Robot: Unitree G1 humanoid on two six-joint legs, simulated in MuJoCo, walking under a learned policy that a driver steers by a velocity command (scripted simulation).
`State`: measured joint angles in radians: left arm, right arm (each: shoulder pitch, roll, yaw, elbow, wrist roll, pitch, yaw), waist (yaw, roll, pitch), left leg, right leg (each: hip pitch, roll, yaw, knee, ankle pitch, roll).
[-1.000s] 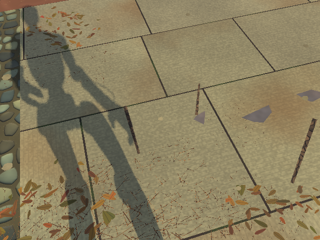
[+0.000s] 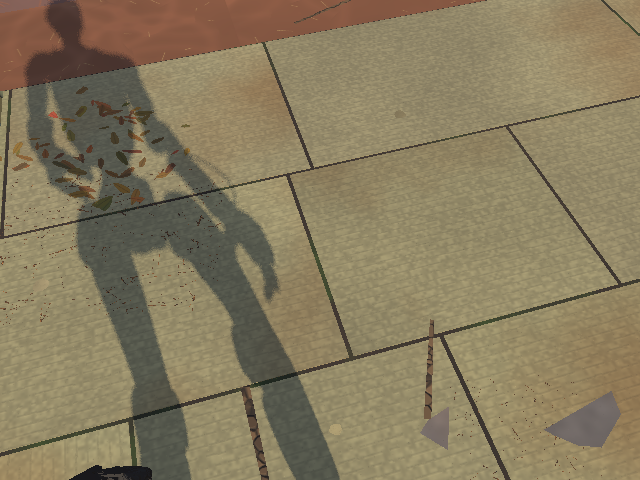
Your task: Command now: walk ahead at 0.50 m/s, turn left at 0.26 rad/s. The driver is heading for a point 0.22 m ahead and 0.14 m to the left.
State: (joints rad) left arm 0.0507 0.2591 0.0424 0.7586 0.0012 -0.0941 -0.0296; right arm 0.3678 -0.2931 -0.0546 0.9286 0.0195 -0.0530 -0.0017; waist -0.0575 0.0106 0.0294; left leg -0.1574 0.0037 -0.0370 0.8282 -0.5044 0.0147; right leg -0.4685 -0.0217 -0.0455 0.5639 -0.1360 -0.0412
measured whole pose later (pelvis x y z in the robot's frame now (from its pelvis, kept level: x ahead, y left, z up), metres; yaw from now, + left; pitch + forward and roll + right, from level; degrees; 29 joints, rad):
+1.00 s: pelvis +0.25 -0.01 +0.01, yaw +5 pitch -1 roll +0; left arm 0.20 0.21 0.02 1.08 0.00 -0.01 0.03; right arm 0.14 -0.23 -0.05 1.02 0.00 0.01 -0.03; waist 0.01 0.00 0.04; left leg -0.27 0.02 0.01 0.48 -0.19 -0.01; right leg -0.15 -0.02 -0.02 0.49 -0.32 0.01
